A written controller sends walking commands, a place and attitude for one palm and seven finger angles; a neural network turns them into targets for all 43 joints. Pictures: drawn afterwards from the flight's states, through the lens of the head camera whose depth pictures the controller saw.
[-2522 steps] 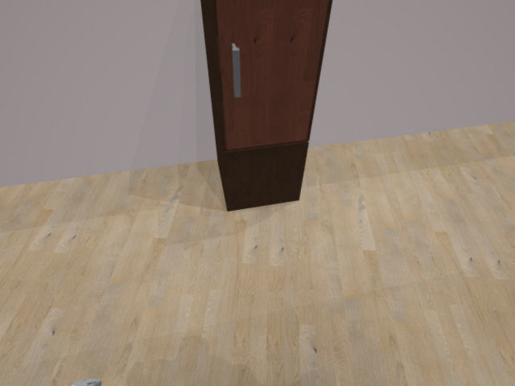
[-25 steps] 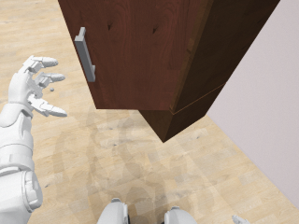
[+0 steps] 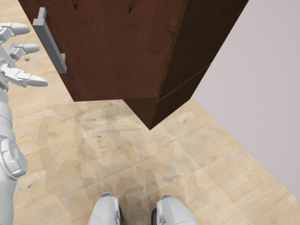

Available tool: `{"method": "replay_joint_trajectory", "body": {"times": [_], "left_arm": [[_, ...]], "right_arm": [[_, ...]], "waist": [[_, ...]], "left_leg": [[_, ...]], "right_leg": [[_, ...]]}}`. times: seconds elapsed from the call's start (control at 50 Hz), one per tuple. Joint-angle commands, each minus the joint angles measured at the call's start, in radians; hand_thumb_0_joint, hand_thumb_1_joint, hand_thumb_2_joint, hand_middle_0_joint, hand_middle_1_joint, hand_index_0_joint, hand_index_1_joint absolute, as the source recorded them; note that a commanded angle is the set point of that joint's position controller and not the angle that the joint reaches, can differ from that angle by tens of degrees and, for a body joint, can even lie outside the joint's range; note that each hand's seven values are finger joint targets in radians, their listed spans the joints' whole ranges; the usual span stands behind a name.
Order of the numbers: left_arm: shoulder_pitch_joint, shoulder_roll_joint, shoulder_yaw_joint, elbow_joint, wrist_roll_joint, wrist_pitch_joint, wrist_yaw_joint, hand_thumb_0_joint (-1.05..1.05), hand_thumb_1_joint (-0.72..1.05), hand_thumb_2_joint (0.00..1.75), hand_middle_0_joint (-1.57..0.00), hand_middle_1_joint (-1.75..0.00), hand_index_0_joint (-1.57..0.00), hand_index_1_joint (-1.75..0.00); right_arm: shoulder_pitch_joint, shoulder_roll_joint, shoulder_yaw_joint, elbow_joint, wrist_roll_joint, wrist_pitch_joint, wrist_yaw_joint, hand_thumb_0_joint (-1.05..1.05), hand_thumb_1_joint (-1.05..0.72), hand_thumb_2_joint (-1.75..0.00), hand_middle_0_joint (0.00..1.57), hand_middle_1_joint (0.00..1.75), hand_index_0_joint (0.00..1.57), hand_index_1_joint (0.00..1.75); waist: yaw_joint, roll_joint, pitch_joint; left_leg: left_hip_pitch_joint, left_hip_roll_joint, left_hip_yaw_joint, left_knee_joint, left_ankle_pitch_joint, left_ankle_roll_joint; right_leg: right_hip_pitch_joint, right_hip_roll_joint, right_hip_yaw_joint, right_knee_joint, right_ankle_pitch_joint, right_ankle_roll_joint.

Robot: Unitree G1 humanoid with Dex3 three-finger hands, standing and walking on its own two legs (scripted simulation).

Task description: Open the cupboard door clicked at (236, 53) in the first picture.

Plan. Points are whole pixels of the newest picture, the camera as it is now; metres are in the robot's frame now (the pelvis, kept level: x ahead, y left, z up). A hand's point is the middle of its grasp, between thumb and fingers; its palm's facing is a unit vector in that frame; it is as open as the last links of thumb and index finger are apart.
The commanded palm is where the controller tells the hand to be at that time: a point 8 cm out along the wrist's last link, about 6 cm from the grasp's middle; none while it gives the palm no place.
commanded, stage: move the hooked fingers beside the handle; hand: left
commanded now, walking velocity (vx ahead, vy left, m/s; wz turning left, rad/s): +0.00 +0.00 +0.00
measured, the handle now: (53, 43) +0.57 +0.21 +0.08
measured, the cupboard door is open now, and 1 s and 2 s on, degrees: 56 56 56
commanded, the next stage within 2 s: slide the fingers in behind the handle in 0.90 s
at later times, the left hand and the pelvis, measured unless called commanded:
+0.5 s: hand (22, 56) +0.52 +0.27 +0.09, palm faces +0.05 -1.00 -0.02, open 14.0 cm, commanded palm +0.50 +0.31 +0.08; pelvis +0.02 +0.01 +0.00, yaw -1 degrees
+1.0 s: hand (25, 58) +0.51 +0.26 +0.09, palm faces +0.03 -1.00 -0.02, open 14.0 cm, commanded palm +0.50 +0.30 +0.08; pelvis +0.01 +0.01 +0.00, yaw +0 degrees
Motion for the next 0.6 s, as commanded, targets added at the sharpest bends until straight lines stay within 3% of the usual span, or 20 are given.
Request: {"method": "replay_joint_trajectory", "body": {"times": [0.0, 0.04, 0.1, 0.12, 0.14, 0.16, 0.18, 0.22, 0.24, 0.28, 0.36, 0.44, 0.5, 0.54, 0.56, 0.58], "left_arm": [[-0.442, 0.382, 0.073, -0.191, -0.012, -0.068, -0.005, 0.0, -0.5, 0.3, -0.3, -1.2, -0.3, -1.2], [-0.434, 0.358, 0.056, -0.171, -0.012, -0.055, -0.013, 0.0, -0.5, 0.3, -0.3, -1.2, -0.3, -1.2], [-0.455, 0.36, 0.035, -0.13, -0.001, -0.022, -0.02, 0.0, -0.5, 0.3, -0.3, -1.2, -0.3, -1.2], [-0.446, 0.379, 0.053, -0.143, -0.003, -0.02, -0.022, 0.0, -0.5, 0.3, -0.3, -1.2, -0.3, -1.2], [-0.433, 0.404, 0.08, -0.188, -0.009, -0.033, -0.026, 0.0, -0.5, 0.3, -0.3, -1.2, -0.3, -1.2], [-0.423, 0.397, 0.08, -0.221, -0.009, -0.041, -0.029, 0.0, -0.5, 0.3, -0.3, -1.2, -0.3, -1.2], [-0.396, 0.386, 0.085, -0.233, -0.012, -0.045, -0.031, 0.0, -0.5, 0.3, -0.3, -1.2, -0.3, -1.2], [-0.357, 0.348, 0.075, -0.234, -0.022, -0.043, -0.033, 0.0, -0.5, 0.3, -0.3, -1.2, -0.3, -1.2], [-0.362, 0.321, 0.064, -0.235, -0.035, -0.044, -0.033, 0.0, -0.5, 0.3, -0.3, -1.2, -0.3, -1.2], [-0.352, 0.363, 0.096, -0.226, -0.037, -0.035, -0.029, 0.0, -0.5, 0.3, -0.3, -1.2, -0.3, -1.2], [-0.395, 0.324, 0.068, -0.32, -0.03, -0.07, -0.008, 0.0, -0.5, 0.3, -0.3, -1.2, -0.3, -1.2], [-0.371, 0.266, 0.047, -0.325, -0.044, -0.085, -0.002, 0.0, -0.5, 0.3, -0.3, -1.2, -0.3, -1.2], [-0.34, 0.242, 0.018, -0.23, -0.037, -0.055, -0.005, 0.0, -0.5, 0.3, -0.3, -1.2, -0.3, -1.2], [-0.36, 0.247, 0.021, -0.249, -0.038, -0.061, -0.001, 0.0, -0.5, 0.3, -0.3, -1.2, -0.3, -1.2], [-0.355, 0.284, 0.048, -0.256, -0.036, -0.066, 0.002, 0.0, -0.5, 0.3, -0.3, -1.2, -0.3, -1.2], [-0.354, 0.281, 0.043, -0.254, -0.032, -0.07, 0.004, 0.0, -0.5, 0.3, -0.3, -1.2, -0.3, -1.2]], "right_arm": [[0.174, -0.184, -0.067, -0.045, -0.003, -0.009, -0.01, 0.0, -0.9, -0.9, 0.2, 0.3, 0.2, 0.3], [0.185, -0.182, -0.065, -0.048, -0.004, -0.004, -0.007, 0.0, -0.9, -0.9, 0.2, 0.3, 0.2, 0.3], [0.196, -0.189, -0.063, -0.044, -0.003, 0.007, -0.007, 0.0, -0.9, -0.9, 0.2, 0.3, 0.2, 0.3], [0.202, -0.191, -0.065, -0.045, -0.005, 0.008, -0.007, 0.0, -0.9, -0.9, 0.2, 0.3, 0.2, 0.3], [0.206, -0.192, -0.066, -0.051, -0.009, 0.009, -0.006, 0.0, -0.9, -0.9, 0.2, 0.3, 0.2, 0.3], [0.21, -0.189, -0.071, -0.051, -0.011, 0.012, -0.002, 0.0, -0.9, -0.9, 0.2, 0.3, 0.2, 0.3], [0.214, -0.187, -0.076, -0.049, -0.013, 0.016, 0.002, 0.0, -0.9, -0.9, 0.2, 0.3, 0.2, 0.3], [0.209, -0.184, -0.079, -0.052, -0.011, 0.023, 0.01, 0.0, -0.9, -0.9, 0.2, 0.3, 0.2, 0.3], [0.21, -0.184, -0.078, -0.051, -0.011, 0.024, 0.012, 0.0, -0.9, -0.9, 0.2, 0.3, 0.2, 0.3], [0.205, -0.19, -0.081, -0.051, -0.008, 0.03, 0.009, 0.0, -0.9, -0.9, 0.2, 0.3, 0.2, 0.3], [0.198, -0.181, -0.083, -0.045, -0.011, 0.032, 0.013, 0.0, -0.9, -0.9, 0.2, 0.3, 0.2, 0.3], [0.191, -0.178, -0.087, -0.038, -0.014, 0.031, 0.018, 0.0, -0.9, -0.9, 0.2, 0.3, 0.2, 0.3], [0.181, -0.181, -0.083, -0.037, -0.007, 0.039, 0.014, 0.0, -0.9, -0.9, 0.2, 0.3, 0.2, 0.3], [0.177, -0.181, -0.081, -0.045, -0.008, 0.037, 0.011, 0.0, -0.9, -0.9, 0.2, 0.3, 0.2, 0.3], [0.174, -0.183, -0.082, -0.046, -0.011, 0.038, 0.011, 0.0, -0.9, -0.9, 0.2, 0.3, 0.2, 0.3], [0.171, -0.181, -0.081, -0.048, -0.009, 0.039, 0.01, 0.0, -0.9, -0.9, 0.2, 0.3, 0.2, 0.3]], "waist": [[-0.001, 0.151, -0.504], [-0.005, 0.162, -0.493], [-0.029, 0.15, -0.457], [-0.02, 0.148, -0.482], [0.005, 0.197, -0.536], [0.009, 0.216, -0.592], [0.014, 0.208, -0.603], [0.016, 0.192, -0.563], [0.006, 0.173, -0.542], [0.009, 0.13, -0.52], [0.009, 0.219, -0.551], [0.009, 0.217, -0.538], [-0.008, 0.15, -0.441], [-0.004, 0.164, -0.449], [0.009, 0.182, -0.479], [0.004, 0.164, -0.479]], "left_leg": [[0.422, -0.044, -0.082, -0.072, 0.322, 0.017], [0.428, -0.045, -0.082, -0.068, 0.341, 0.019], [0.4, -0.038, -0.086, -0.066, 0.312, 0.02], [0.406, -0.038, -0.086, -0.065, 0.328, 0.02], [0.449, -0.041, -0.088, -0.063, 0.375, 0.016], [0.5, -0.038, -0.091, -0.06, 0.424, 0.012], [0.527, -0.035, -0.094, -0.06, 0.457, 0.01], [0.532, -0.035, -0.094, -0.069, 0.449, 0.008], [0.525, -0.037, -0.095, -0.072, 0.45, 0.013], [0.475, -0.039, -0.084, -0.076, 0.401, 0.017], [0.588, -0.034, -0.102, -0.086, 0.45, 0.006], [0.626, -0.034, -0.111, -0.09, 0.48, 0.002], [0.557, -0.037, -0.107, -0.105, 0.406, 0.006], [0.561, -0.041, -0.104, -0.105, 0.407, 0.008], [0.566, -0.039, -0.105, -0.102, 0.416, 0.004], [0.565, -0.039, -0.106, -0.099, 0.422, 0.004]], "right_leg": [[0.106, 0.039, 0.078, -0.121, 0.308, 0.008], [0.089, 0.043, 0.074, -0.119, 0.32, 0.006], [0.056, 0.042, 0.071, -0.127, 0.294, 0.012], [0.073, 0.043, 0.071, -0.125, 0.309, 0.011], [0.087, 0.044, 0.068, -0.111, 0.338, 0.003], [0.084, 0.043, 0.065, -0.105, 0.369, 0.005], [0.081, 0.045, 0.06, -0.105, 0.388, 0.005], [0.071, 0.049, 0.052, -0.116, 0.373, 0.005], [0.066, 0.052, 0.049, -0.117, 0.374, 0.004], [0.099, 0.051, 0.058, -0.131, 0.365, 0.01], [0.045, 0.052, 0.046, -0.128, 0.352, 0.002], [0.034, 0.054, 0.038, -0.13, 0.352, -0.005], [0.024, 0.05, 0.037, -0.148, 0.315, 0.002], [0.034, 0.05, 0.039, -0.145, 0.319, -0.003], [0.045, 0.047, 0.042, -0.14, 0.327, -0.002], [0.044, 0.047, 0.042, -0.137, 0.332, -0.002]]}}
